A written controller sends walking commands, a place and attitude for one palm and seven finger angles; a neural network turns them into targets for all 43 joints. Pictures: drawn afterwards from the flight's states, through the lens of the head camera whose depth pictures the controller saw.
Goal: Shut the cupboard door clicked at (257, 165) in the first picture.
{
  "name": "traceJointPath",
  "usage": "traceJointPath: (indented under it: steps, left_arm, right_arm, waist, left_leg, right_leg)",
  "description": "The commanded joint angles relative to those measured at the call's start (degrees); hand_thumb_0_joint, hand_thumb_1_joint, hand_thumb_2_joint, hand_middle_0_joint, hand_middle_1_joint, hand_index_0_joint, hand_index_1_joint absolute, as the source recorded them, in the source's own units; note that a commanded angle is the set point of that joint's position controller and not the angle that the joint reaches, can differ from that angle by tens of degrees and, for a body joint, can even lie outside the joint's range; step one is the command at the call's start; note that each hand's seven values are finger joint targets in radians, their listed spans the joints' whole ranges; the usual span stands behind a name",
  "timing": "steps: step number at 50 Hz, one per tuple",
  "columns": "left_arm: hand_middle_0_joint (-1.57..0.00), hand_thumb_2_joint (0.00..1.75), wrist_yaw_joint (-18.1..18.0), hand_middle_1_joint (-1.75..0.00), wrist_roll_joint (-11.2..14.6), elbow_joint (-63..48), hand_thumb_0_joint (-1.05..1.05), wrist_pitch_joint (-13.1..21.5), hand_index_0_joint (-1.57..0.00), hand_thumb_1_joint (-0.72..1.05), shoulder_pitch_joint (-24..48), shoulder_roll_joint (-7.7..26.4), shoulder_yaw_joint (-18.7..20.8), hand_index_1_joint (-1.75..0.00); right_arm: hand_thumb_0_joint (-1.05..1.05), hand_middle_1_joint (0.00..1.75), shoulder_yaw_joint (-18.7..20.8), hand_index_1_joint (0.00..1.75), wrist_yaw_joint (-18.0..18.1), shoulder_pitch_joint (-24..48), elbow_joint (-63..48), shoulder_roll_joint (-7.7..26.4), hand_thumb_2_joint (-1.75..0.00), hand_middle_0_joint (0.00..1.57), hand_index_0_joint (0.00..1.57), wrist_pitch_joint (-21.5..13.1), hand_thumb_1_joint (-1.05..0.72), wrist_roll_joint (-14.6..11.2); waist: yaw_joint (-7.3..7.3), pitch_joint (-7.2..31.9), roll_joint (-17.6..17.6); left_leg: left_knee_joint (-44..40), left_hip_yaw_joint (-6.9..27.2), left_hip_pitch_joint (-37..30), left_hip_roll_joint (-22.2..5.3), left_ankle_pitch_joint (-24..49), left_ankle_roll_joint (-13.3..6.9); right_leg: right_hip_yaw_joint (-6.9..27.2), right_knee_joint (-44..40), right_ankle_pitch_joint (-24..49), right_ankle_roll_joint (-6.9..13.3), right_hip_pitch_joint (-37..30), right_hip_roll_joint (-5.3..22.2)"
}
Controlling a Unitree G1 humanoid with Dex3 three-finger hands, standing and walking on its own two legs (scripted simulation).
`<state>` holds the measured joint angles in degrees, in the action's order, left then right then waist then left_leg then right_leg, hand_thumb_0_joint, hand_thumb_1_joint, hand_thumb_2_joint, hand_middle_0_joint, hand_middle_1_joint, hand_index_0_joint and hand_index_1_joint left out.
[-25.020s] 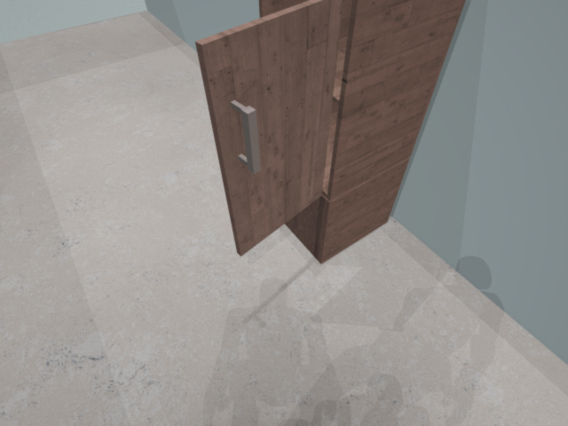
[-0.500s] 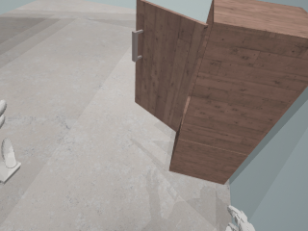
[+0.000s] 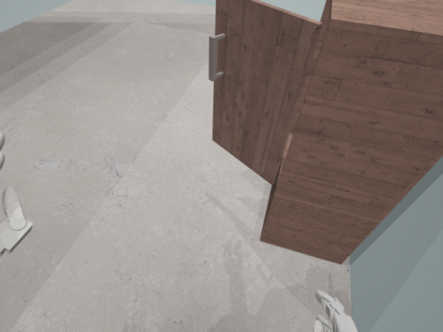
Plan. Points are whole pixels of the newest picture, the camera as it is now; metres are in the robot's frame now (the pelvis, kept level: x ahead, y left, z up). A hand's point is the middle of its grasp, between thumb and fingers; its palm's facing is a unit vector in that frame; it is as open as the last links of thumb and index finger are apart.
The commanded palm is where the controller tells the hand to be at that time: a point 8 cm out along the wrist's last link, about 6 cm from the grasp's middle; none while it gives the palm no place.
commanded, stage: stop stepping back and stand still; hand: left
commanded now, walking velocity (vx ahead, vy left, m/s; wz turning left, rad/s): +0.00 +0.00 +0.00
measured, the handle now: (217, 57) +0.90 +0.04 +0.07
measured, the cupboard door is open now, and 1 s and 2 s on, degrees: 61 61 61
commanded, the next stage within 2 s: let the arm hang, fingers relaxed in 0.40 s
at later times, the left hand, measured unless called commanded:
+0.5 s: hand (19, 212) +0.23 +0.27 +0.18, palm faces +0.36 -0.81 -0.45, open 7.4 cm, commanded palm none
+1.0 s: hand out of the picture -0.07 +0.22 -0.17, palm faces +0.02 -0.98 -0.17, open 7.2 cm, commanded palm none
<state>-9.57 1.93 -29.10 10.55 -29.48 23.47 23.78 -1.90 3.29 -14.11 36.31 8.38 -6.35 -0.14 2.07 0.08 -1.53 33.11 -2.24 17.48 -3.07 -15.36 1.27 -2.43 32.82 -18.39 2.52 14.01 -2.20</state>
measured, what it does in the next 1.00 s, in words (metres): stands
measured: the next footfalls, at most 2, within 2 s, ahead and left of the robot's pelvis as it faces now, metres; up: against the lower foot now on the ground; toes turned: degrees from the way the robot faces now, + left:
none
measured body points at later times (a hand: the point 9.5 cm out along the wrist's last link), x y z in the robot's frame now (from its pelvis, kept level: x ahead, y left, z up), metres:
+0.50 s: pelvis +0.02 +0.02 +0.01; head +0.03 +0.04 +0.46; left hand +0.21 +0.31 +0.20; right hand +0.20 -0.22 -0.05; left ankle +0.02 +0.14 -0.73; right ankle -0.01 -0.09 -0.73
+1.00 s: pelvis -0.02 +0.04 +0.01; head +0.00 +0.06 +0.46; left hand -0.07 +0.27 -0.15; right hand -0.03 -0.21 -0.13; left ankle +0.02 +0.14 -0.73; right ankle -0.01 -0.08 -0.73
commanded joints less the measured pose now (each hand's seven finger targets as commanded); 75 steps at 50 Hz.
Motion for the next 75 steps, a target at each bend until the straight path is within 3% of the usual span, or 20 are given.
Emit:
traceJointPath:
  steps: [1,3,5,7,10,15,19,24,25,26,28,30,33,35,44,47,52,57,67,75]
  left_arm:
    - [-0.2,0.9,-1.52,-0.3,1.21,-10.71,0.0,4.02,-0.2,0.9,-4.27,11.25,9.55,-0.3]
    - [-0.2,0.9,-1.83,-0.3,1.42,-8.3,0.0,3.71,-0.2,0.9,-4.4,10.91,9.4,-0.3]
    - [-0.2,0.9,-1.84,-0.3,1.38,-5.67,0.0,3.1,-0.2,0.9,-4.37,10.26,8.68,-0.3]
    - [-0.2,0.9,-1.55,-0.3,1.26,-5.45,0.0,2.84,-0.2,0.9,-2.52,10.48,8.17,-0.3]
    - [-0.2,0.9,-1.12,-0.3,0.72,-6.19,0.0,2.33,-0.2,0.9,0.46,10.36,6.38,-0.3]
    - [-0.2,0.9,-1.26,-0.3,0.37,-12.25,0.0,2.65,-0.2,0.9,2.36,10.98,5.66,-0.3]
    - [-0.2,0.9,-1.63,-0.3,0.62,-15.4,0.0,3.3,-0.2,0.9,-2.54,13.54,9.37,-0.3]
    - [-0.2,0.9,-1.47,-0.3,1.37,-10.63,0.0,3.43,-0.2,0.9,-6.06,12.63,10.82,-0.3]
    - [-0.2,0.9,7.23,-0.3,-2.66,30.9,0.0,-5.72,-0.2,0.9,2.77,0.76,-19.31,-0.3]
    - [-0.2,0.9,8.7,-0.3,-2.73,33.72,0.0,-10.02,-0.2,0.9,4.35,0.58,-17.64,-0.3]
    - [-0.2,0.9,9.57,-0.3,-2.87,36.45,0.0,-10.89,-0.2,0.9,6.5,-1.72,-18.66,-0.3]
    - [-0.2,0.9,10.08,-0.3,-3.29,42.06,0.0,-10.48,-0.2,0.9,10.29,-0.45,-19.06,-0.3]
    - [-0.2,0.9,9.77,-0.3,-3.48,52.49,0.0,-10.23,-0.2,0.9,13.29,0.27,-19.73,-0.3]
    - [-0.2,0.9,9.2,-0.3,-3.16,58.99,0.0,-10.75,-0.2,0.9,13.82,-1.01,-20.94,-0.3]
    - [-0.2,0.9,8.41,-0.3,-2.96,80.24,0.0,-11.03,-0.2,0.9,9.7,-4.22,-21.74,-0.3]
    - [-0.2,0.9,8.51,-0.3,-2.82,84.77,0.0,-10.73,-0.2,0.9,8.49,-4.97,-22.2,-0.3]
    - [-0.2,0.9,8.33,-0.3,-2.77,89.72,0.0,-10.27,-0.2,0.9,8.29,-5.83,-22.49,-0.3]
    - [-0.2,0.9,8.09,-0.3,-2.77,92.25,0.0,-10.19,-0.2,0.9,8.07,-6.59,-22.61,-0.3]
    - [-0.2,0.9,7.82,-0.3,-2.86,93.12,0.0,-10.48,-0.2,0.9,8.51,-7.5,-22.61,-0.3]
    - [-0.2,0.9,7.7,-0.3,-2.69,92.78,0.0,-9.92,-0.2,0.9,9.72,-8.05,-22.66,-0.3]
  right_arm:
    - [0.0,0.3,4.01,0.3,-0.25,4.63,-7.9,9.0,-0.9,0.2,0.2,-1.64,-0.9,-0.41]
    - [0.0,0.3,3.81,0.3,-0.16,4.52,-7.59,8.66,-0.9,0.2,0.2,-0.44,-0.9,-0.51]
    - [0.0,0.3,3.52,0.3,0.28,4.78,-7.49,8.74,-0.9,0.2,0.2,0.31,-0.9,-0.56]
    - [0.0,0.3,3.87,0.3,0.88,5.57,-7.85,9.47,-0.9,0.2,0.2,0.86,-0.9,-0.7]
    - [0.0,0.3,3.85,0.3,1.51,6.51,-8.33,9.53,-0.9,0.2,0.2,1.33,-0.9,-0.93]
    - [0.0,0.3,3.83,0.3,1.54,7.3,-9.92,9.46,-0.9,0.2,0.2,1.24,-0.9,-1.11]
    - [0.0,0.3,3.9,0.3,1.27,7.2,-10.98,9.55,-0.9,0.2,0.2,1.64,-0.9,-0.97]
    - [0.0,0.3,3.7,0.3,1.29,6.57,-11.31,9.44,-0.9,0.2,0.2,2.34,-0.9,-0.9]
    - [0.0,0.3,5.45,0.3,-3.88,12.75,-2.68,19.87,-0.9,0.2,0.2,-1.49,-0.9,-1.88]
    - [0.0,0.3,6.57,0.3,-4.01,8.23,-0.97,19.0,-0.9,0.2,0.2,0.45,-0.9,-0.74]
    - [0.0,0.3,5.47,0.3,-3.76,6.8,-0.32,17.71,-0.9,0.2,0.2,1.68,-0.9,0.07]
    - [0.0,0.3,4.67,0.3,-3.67,6.85,0.05,18.25,-0.9,0.2,0.2,2.96,-0.9,0.57]
    - [0.0,0.3,4.16,0.3,-3.31,6.9,2.1,18.31,-0.9,0.2,0.2,3.89,-0.9,1.31]
    - [0.0,0.3,3.39,0.3,-3.24,5.12,4.37,15.92,-0.9,0.2,0.2,4.94,-0.9,1.58]
    - [0.0,0.3,3.11,0.3,-2.33,0.63,14.97,10.92,-0.9,0.2,0.2,7.04,-0.9,1.37]
    - [0.0,0.3,3.4,0.3,-1.92,-1.36,17.71,10.39,-0.9,0.2,0.2,7.01,-0.9,1.2]
    - [0.0,0.3,3.79,0.3,-1.48,-4.78,21.21,10.11,-0.9,0.2,0.2,6.7,-0.9,0.86]
    - [0.0,0.3,3.77,0.3,-1.4,-6.46,23.64,9.47,-0.9,0.2,0.2,6.63,-0.9,0.92]
    - [0.0,0.3,3.39,0.3,-1.47,-6.16,25.6,7.63,-0.9,0.2,0.2,6.52,-0.9,1.08]
    - [0.0,0.3,3.26,0.3,-1.42,-5.61,25.9,6.54,-0.9,0.2,0.2,6.02,-0.9,0.96]
  waist:
    - [-1.16,7.26,-2.13]
    - [-0.82,8.11,-2.99]
    - [-0.77,8.97,-0.85]
    - [-1.14,9.54,-0.37]
    - [-1.13,9.4,0.81]
    - [-1.5,10.21,3.86]
    - [-1.8,10.25,9.05]
    - [-1.65,6.7,8.7]
    - [-0.57,0.56,7.97]
    - [-0.92,4.87,8.26]
    - [-1.76,3.15,7.69]
    - [-2.3,2.84,0.05]
    - [-2.22,4.01,-9.94]
    - [-1.66,4.38,-8.38]
    - [-2.03,-0.55,12.5]
    - [-1.96,-1.61,11.32]
    - [-1.41,-3.73,3.49]
    - [-1.26,-4.86,-0.39]
    - [-1.78,-7.66,1.9]
    - [-1.65,-4.24,2.81]
  left_leg:
    - [1.64,0.62,2.75,-0.28,1.69,-1.22]
    - [2.52,0.69,3.03,0.4,1.49,-0.57]
    - [-1.78,0.65,-0.41,-0.41,7.35,-0.98]
    - [-3.64,0.68,-5.52,-1.82,18.17,-1.91]
    - [-2.54,0.66,-8.68,-2.96,28.4,-2.47]
    - [-3.05,0.96,-7.95,-2.55,28.74,-2.22]
    - [-4.79,1.94,-6.27,-2.7,25.03,-1.86]
    - [-7.98,3.14,-1.41,-3.35,15.89,-1.89]
    - [0.44,1.57,-0.43,-3.29,23.3,-1.72]
    - [-1.28,2.2,-3.57,-4.16,19.71,-1.28]
    - [-4.68,5.69,1.71,-6.1,11.43,-3.15]
    - [-6.83,8.83,3.61,-6.39,12.17,-4.78]
    - [-6.22,8.72,1.52,-4.09,11.03,-4.66]
    - [-6.17,7.45,-1.36,-2.4,10.03,-4.0]
    - [-13.98,7.52,-0.38,-1.64,-7.18,-3.4]
    - [-15.24,7.71,-0.19,-1.96,-9.18,-3.42]
    - [-15.4,7.51,-2.1,-2.57,-6.78,-3.64]
    - [-15.3,6.86,-3.64,-2.56,-4.99,-3.84]
    - [-17.42,6.95,-1.62,-2.59,-5.36,-3.65]
    - [-15.75,5.7,-4.66,-2.28,2.79,-3.24]
  right_leg:
    - [16.96,-12.13,15.3,2.41,-5.82,11.39]
    - [17.67,-11.2,26.6,3.8,-8.09,13.91]
    - [13.02,-7.63,35.0,1.6,-8.76,11.76]
    - [8.29,-5.56,36.37,-1.27,-7.24,8.15]
    - [5.75,-4.27,41.28,-2.83,-6.52,6.82]
    - [5.32,-4.17,39.11,-2.19,-8.92,6.97]
    - [5.45,-5.19,31.09,-1.5,-8.7,6.46]
    - [5.18,-7.85,21.45,-1.56,-8.2,5.28]
    - [1.53,-2.03,28.32,-0.88,0.89,9.45]
    - [4.9,-3.98,21.6,-0.73,2.75,8.9]
    - [2.56,-2.39,6.49,-1.64,4.1,6.56]
    - [1.94,-1.56,4.41,-1.67,1.8,5.25]
    - [5.0,-4.52,6.61,-0.62,-0.55,6.75]
    - [6.57,-5.62,5.57,-0.02,0.39,7.87]
    - [6.15,-12.04,-0.47,0.16,-1.7,6.25]
    - [6.11,-13.38,-0.64,0.26,-1.78,6.24]
    - [6.32,-15.27,-1.81,0.25,0.08,6.83]
    - [6.62,-16.12,-3.52,0.11,1.98,7.11]
    - [6.36,-15.25,-1.5,-0.47,1.74,6.71]
    - [6.3,-14.84,4.8,-0.38,-0.81,7.31]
